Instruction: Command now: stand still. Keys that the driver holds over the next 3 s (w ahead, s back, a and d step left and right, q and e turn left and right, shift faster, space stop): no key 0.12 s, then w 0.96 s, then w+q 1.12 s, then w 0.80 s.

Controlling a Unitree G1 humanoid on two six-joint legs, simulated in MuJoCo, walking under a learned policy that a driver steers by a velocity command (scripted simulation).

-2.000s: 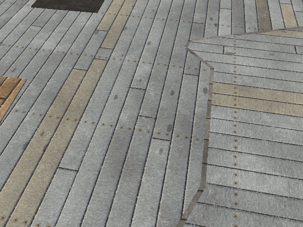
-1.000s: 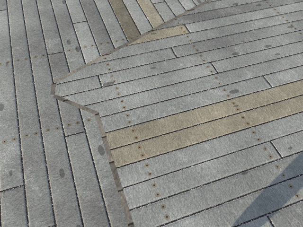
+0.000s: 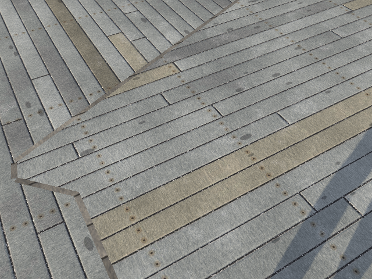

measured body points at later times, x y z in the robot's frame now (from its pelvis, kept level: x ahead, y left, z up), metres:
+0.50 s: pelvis +0.09 -0.04 +0.01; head +0.10 -0.06 +0.46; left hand +0.10 +0.22 -0.13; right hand +0.15 -0.31 -0.14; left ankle +0.02 +0.10 -0.65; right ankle +0.06 -0.13 -0.73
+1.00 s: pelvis +0.36 +0.01 +0.00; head +0.39 +0.02 +0.44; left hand +0.36 +0.28 -0.15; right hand +0.49 -0.24 -0.13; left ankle +0.44 +0.10 -0.73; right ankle +0.22 -0.14 -0.63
